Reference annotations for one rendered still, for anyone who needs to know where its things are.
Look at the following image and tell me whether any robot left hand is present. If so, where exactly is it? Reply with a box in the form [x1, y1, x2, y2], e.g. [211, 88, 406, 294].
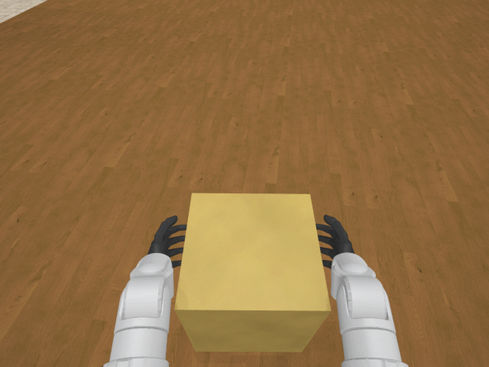
[148, 216, 187, 268]

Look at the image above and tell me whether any carton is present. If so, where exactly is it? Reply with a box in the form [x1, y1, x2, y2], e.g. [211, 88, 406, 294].
[174, 193, 331, 352]

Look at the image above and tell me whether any robot right hand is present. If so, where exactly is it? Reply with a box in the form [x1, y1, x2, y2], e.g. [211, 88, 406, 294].
[316, 215, 355, 269]

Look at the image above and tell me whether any robot left forearm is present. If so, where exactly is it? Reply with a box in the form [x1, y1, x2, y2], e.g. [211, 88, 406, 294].
[103, 253, 174, 367]

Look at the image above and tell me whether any robot right forearm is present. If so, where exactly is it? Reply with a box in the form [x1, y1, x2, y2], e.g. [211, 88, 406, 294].
[331, 252, 409, 367]

